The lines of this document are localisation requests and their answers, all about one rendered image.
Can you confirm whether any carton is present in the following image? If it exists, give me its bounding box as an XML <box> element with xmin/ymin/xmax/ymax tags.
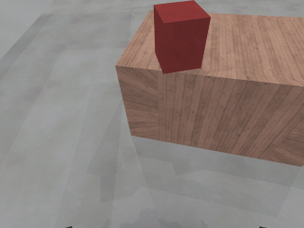
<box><xmin>153</xmin><ymin>0</ymin><xmax>211</xmax><ymax>74</ymax></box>

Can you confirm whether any pedestal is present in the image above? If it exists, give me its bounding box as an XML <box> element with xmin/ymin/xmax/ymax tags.
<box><xmin>115</xmin><ymin>9</ymin><xmax>304</xmax><ymax>167</ymax></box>

